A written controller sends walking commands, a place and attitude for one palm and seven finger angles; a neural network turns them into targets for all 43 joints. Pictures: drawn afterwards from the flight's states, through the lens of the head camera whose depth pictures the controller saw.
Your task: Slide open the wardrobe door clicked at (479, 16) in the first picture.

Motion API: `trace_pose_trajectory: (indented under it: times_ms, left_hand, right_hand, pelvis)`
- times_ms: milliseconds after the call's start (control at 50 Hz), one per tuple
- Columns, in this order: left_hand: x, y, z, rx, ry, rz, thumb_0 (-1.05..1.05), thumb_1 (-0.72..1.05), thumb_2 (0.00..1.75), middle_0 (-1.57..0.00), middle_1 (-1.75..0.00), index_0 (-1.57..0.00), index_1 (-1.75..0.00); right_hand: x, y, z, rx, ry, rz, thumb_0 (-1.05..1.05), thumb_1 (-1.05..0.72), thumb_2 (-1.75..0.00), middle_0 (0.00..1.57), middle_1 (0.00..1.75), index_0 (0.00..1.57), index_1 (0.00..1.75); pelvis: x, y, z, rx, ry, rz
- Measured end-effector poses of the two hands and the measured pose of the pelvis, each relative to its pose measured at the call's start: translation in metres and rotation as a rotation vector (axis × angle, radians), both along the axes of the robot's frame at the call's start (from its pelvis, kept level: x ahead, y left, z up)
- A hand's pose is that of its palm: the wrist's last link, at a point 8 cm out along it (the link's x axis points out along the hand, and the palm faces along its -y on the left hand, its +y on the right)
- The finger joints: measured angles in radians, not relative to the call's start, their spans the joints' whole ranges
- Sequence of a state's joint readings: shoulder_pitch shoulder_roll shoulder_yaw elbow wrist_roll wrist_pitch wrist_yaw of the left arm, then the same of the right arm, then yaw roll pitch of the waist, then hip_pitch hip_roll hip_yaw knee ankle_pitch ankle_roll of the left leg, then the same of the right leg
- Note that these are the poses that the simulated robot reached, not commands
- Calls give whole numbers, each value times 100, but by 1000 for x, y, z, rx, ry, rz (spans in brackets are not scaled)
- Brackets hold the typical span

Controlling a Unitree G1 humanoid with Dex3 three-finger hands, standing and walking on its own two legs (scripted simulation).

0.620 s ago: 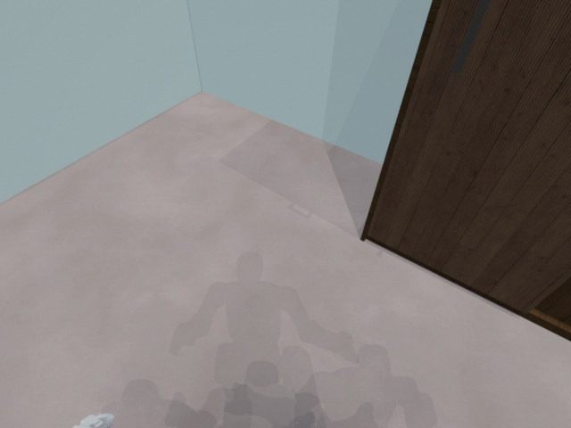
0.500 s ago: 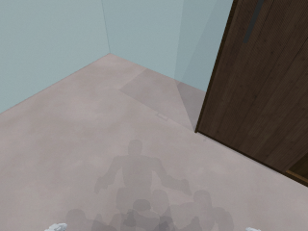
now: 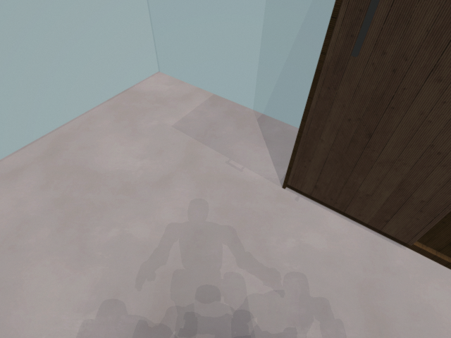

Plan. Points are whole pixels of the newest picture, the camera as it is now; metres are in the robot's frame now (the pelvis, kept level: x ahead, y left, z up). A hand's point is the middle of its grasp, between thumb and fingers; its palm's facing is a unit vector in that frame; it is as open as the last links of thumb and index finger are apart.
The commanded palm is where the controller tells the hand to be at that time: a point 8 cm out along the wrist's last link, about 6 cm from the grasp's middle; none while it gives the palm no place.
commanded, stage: stand and wait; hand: left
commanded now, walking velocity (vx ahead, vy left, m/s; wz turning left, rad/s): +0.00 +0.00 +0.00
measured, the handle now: (371, 12) +0.98 -0.39 +0.20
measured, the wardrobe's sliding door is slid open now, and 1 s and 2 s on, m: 0.00 0.00 0.00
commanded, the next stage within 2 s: look at it before walking up in 0.20 s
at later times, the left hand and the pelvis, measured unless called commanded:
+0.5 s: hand out of the picture +0.08 +0.24 -0.16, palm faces -0.03 -0.95 -0.32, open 7.4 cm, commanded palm none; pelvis +0.00 +0.00 +0.00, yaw +0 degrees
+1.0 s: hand out of the picture +0.08 +0.24 -0.16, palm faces -0.02 -0.94 -0.33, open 7.4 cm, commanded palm none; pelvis +0.01 +0.00 +0.00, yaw -1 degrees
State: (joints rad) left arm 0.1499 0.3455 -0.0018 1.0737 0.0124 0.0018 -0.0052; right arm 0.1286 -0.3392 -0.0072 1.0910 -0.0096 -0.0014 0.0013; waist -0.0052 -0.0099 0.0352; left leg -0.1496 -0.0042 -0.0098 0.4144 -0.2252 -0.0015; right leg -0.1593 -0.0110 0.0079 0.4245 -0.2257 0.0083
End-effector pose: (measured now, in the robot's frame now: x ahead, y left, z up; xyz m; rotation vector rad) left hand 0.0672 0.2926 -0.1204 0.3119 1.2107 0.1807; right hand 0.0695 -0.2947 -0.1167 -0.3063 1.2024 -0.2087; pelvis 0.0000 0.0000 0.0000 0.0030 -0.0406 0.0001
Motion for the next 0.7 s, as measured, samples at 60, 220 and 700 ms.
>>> trace_pose_trajectory:
  times_ms: [60,220,700]
  left_hand:
    - [-1,0,1,2,0,-1,1,90,90,-20,-30,-20,-30]
    - [1,-3,2,1,-9,-6,1,90,90,-20,-30,-20,-30]
    - [1,-6,0,-8,13,4,1,90,90,-20,-30,-20,-30]
  right_hand:
    - [-5,-1,-1,2,9,-3,1,-90,-90,21,30,21,30]
    - [-9,0,-2,11,15,-7,1,-90,-90,21,30,21,30]
    - [3,0,0,9,15,6,0,-90,-90,21,30,21,30]
  pelvis:
    - [-2,-1,0,0,0,0]
    - [-4,-2,1,0,1,-1]
    - [1,-4,3,0,11,3]
